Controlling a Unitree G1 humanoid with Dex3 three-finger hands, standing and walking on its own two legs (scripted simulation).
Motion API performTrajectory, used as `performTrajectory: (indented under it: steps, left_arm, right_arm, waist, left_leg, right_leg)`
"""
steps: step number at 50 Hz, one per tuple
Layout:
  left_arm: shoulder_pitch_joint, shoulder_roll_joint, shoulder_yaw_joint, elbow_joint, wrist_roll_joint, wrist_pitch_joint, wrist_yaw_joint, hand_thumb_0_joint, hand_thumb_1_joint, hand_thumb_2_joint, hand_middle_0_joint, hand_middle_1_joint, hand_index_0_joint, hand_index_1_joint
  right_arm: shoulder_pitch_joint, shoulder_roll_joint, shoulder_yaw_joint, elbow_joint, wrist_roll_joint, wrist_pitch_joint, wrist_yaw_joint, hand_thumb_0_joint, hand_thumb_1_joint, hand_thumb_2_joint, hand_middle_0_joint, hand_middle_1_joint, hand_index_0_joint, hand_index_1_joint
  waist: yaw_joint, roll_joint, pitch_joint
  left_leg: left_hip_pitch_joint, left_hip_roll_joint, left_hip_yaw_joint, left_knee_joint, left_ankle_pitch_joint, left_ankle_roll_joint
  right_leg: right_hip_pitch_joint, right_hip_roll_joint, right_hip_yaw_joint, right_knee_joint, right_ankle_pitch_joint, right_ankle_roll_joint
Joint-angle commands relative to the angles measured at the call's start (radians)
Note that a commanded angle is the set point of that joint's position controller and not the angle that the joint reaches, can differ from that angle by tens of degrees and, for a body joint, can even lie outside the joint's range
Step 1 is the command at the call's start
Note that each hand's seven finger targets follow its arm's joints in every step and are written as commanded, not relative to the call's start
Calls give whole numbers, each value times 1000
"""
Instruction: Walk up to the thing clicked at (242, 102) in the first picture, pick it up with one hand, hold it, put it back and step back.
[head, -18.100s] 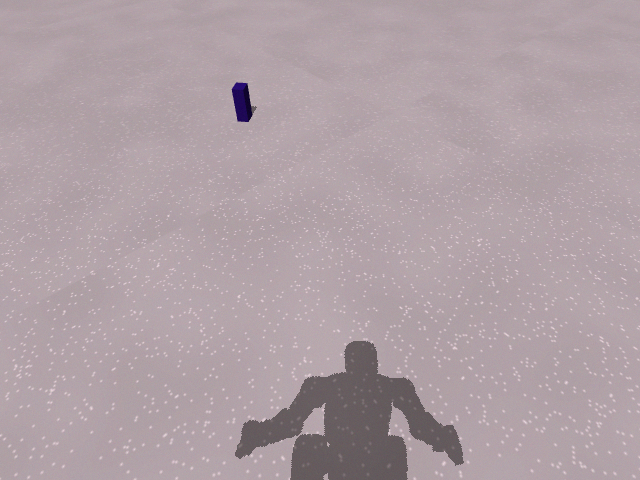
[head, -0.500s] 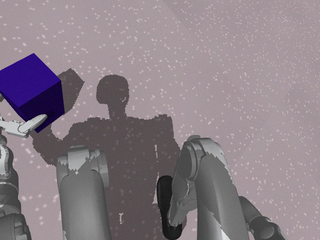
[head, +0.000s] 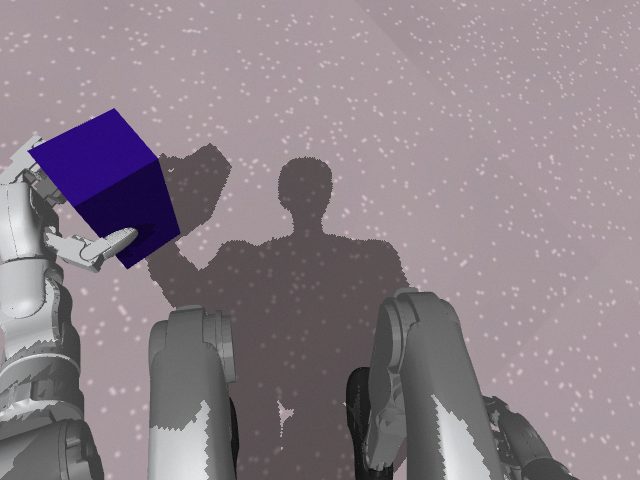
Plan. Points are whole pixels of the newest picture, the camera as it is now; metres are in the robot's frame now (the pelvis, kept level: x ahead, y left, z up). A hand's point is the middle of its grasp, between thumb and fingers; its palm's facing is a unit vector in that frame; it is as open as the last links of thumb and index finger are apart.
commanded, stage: settle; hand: left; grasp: from the side
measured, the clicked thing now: (122, 201) +0.45 +0.24 -0.07
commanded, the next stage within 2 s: lift in 0.60 s
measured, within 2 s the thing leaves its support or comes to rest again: neither
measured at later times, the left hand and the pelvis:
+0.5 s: hand (79, 189) +0.43 +0.26 -0.01, palm faces +0.24 -0.97 -0.07, open 11.0 cm; pelvis +0.00 +0.00 +0.03, yaw +2 degrees
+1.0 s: hand (73, 178) +0.43 +0.25 +0.02, palm faces +0.22 -0.97 -0.06, open 11.0 cm; pelvis +0.00 +0.00 +0.05, yaw +3 degrees
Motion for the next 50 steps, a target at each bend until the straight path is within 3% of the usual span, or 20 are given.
performTrajectory:
  steps: [1, 3, 6, 9, 11, 13, 17, 19, 21, 24, 27, 29, 35, 36, 38, 39, 41, 44, 47, 50]
  left_arm:
    - [-316, 238, 78, -253, -40, -90, 7, 0, 96, 1266, -1225, -1390, -1225, -1410]
    - [-327, 248, 83, -276, -30, -90, 11, 0, 56, 1261, -1222, -1385, -1220, -1408]
    - [-339, 214, 57, -268, -25, -81, 6, 0, 27, 1254, -1222, -1381, -1220, -1403]
    - [-319, 199, 60, -235, -31, -71, 2, 0, 53, 1235, -1210, -1360, -1209, -1381]
    - [-331, 223, 69, -265, -17, -73, 8, 0, 49, 1258, -1221, -1379, -1219, -1401]
    - [-347, 192, 54, -249, -20, -71, 10, 0, 59, 1264, -1225, -1381, -1223, -1403]
    - [-370, 216, 68, -280, -25, -77, 7, 0, 40, 1283, -1246, -1399, -1241, -1425]
    - [-352, 169, 47, -235, -29, -73, 3, 0, 34, 1287, -1248, -1404, -1245, -1429]
    - [-392, 211, 75, -279, -23, -80, 12, 0, 31, 1300, -1253, -1409, -1248, -1436]
    - [-384, 179, 53, -247, -26, -74, 8, 0, 20, 1311, -1270, -1425, -1266, -1452]
    - [-373, 187, 54, -203, -9, -75, 15, 0, 11, 1315, -1249, -1412, -1243, -1441]
    - [-400, 198, 61, -259, -7, -81, 16, 0, 26, 1314, -1251, -1409, -1247, -1437]
    - [-398, 180, 66, -197, -14, -82, 18, 0, 62, 1342, -1250, -1421, -1246, -1448]
    - [-383, 175, 52, -196, -10, -82, 18, 0, 61, 1262, -1267, -1429, -1297, -1419]
    - [-402, 197, 61, -241, -6, -86, 15, 0, -17, 1245, -1265, -1460, -1295, -1454]
    - [-394, 177, 58, -233, -18, -83, 12, 0, -16, 1239, -1270, -1455, -1300, -1449]
    - [-401, 199, 75, -269, -28, -83, 8, 0, -33, 1251, -1272, -1465, -1299, -1462]
    - [-366, 165, 56, -275, -46, -70, -11, 0, -40, 1249, -1276, -1464, -1305, -1459]
    - [-369, 202, 67, -345, -44, -56, -15, 0, -61, 1238, -1255, -1446, -1282, -1442]
    - [-339, 156, 41, -361, -54, -30, -15, 0, -74, 1225, -1231, -1420, -1258, -1418]
  right_arm:
    - [129, -216, -88, -54, 11, -17, -24, 0, -899, -900, 201, 300, 200, 300]
    - [132, -211, -96, -53, 9, -20, -25, 0, -903, -901, 200, 300, 200, 300]
    - [130, -207, -104, -46, 11, -24, -28, 0, -903, -901, 200, 300, 200, 300]
    - [134, -210, -110, -51, 15, -28, -32, 0, -905, -901, 200, 300, 200, 300]
    - [140, -208, -116, -55, 15, -27, -34, 0, -904, -901, 200, 300, 200, 300]
    - [137, -205, -116, -53, 18, -30, -34, 0, -902, -901, 200, 300, 200, 300]
    - [150, -198, -121, -39, 19, -36, -38, 0, -907, -902, 200, 300, 200, 300]
    - [148, -194, -121, -42, 18, -40, -37, 0, -908, -902, 200, 300, 200, 300]
    - [161, -194, -124, -34, 17, -43, -39, 0, -906, -902, 200, 300, 200, 300]
    - [160, -189, -124, -35, 20, -43, -39, 0, -907, -902, 200, 300, 200, 300]
    - [159, -191, -126, -33, 18, -41, -41, 0, -907, -903, 200, 300, 200, 300]
    - [172, -189, -128, -30, 16, -42, -40, 0, -902, -902, 200, 300, 200, 300]
    - [172, -189, -125, -33, 22, -43, -40, 0, -898, -901, 200, 300, 200, 300]
    - [169, -186, -125, -35, 21, -44, -40, 0, -933, -903, 201, 300, 200, 300]
    - [176, -185, -130, -32, 19, -41, -42, 0, -940, -905, 201, 300, 200, 300]
    - [176, -186, -129, -35, 22, -42, -40, 0, -939, -904, 201, 300, 200, 300]
    - [180, -183, -132, -28, 24, -47, -42, 0, -942, -906, 201, 300, 200, 300]
    - [177, -186, -134, -36, 34, -50, -46, 0, -940, -905, 200, 300, 200, 300]
    - [182, -185, -141, -45, 43, -50, -52, 0, -936, -904, 201, 300, 200, 300]
    - [179, -181, -145, -54, 51, -55, -55, 0, -934, -904, 200, 300, 200, 300]
  waist:
    - [10, 207, -710]
    - [13, 203, -713]
    - [4, 200, -708]
    - [6, 199, -715]
    - [16, 211, -735]
    - [9, 206, -705]
    - [13, 211, -728]
    - [2, 198, -710]
    - [10, 197, -743]
    - [7, 193, -735]
    - [11, 189, -705]
    - [16, 208, -752]
    - [6, 183, -731]
    - [12, 187, -736]
    - [14, 198, -763]
    - [14, 194, -763]
    - [23, 184, -772]
    - [15, 180, -780]
    - [35, 199, -793]
    - [31, 182, -789]
  left_leg:
    - [436, -23, 87, -313, 194, 34]
    - [441, -23, 91, -321, 177, 36]
    - [453, -22, 96, -329, 176, 38]
    - [474, -24, 92, -343, 185, 36]
    - [498, -24, 92, -359, 184, 34]
    - [495, -25, 89, -372, 167, 34]
    - [522, -25, 94, -379, 176, 33]
    - [511, -25, 93, -382, 170, 34]
    - [533, -24, 97, -383, 195, 34]
    - [522, -26, 100, -391, 186, 35]
    - [517, -28, 103, -403, 166, 37]
    - [558, -27, 102, -409, 188, 32]
    - [543, -30, 97, -418, 197, 34]
    - [551, -29, 100, -422, 194, 34]
    - [560, -30, 109, -422, 189, 36]
    - [564, -31, 105, -429, 195, 34]
    - [556, -29, 114, -426, 193, 38]
    - [574, -30, 110, -444, 205, 38]
    - [605, -26, 112, -475, 187, 36]
    - [615, -30, 109, -494, 179, 39]
  right_leg:
    - [408, 51, -23, -233, 207, -49]
    - [408, 53, -20, -246, 187, -49]
    - [403, 51, -14, -256, 187, -50]
    - [399, 47, -14, -263, 192, -52]
    - [401, 47, -12, -271, 183, -54]
    - [380, 46, -14, -276, 168, -55]
    - [387, 44, -5, -286, 171, -55]
    - [393, 43, -7, -292, 170, -53]
    - [409, 44, -3, -296, 190, -54]
    - [411, 43, 0, -300, 180, -55]
    - [406, 42, 1, -316, 161, -55]
    - [415, 42, 0, -311, 176, -57]
    - [417, 39, -2, -314, 185, -55]
    - [425, 39, 2, -319, 181, -55]
    - [444, 42, 9, -331, 178, -54]
    - [445, 39, 6, -327, 184, -55]
    - [477, 41, 13, -342, 186, -50]
    - [487, 39, 13, -350, 194, -52]
    - [495, 41, 16, -375, 171, -56]
    - [513, 41, 18, -401, 169, -56]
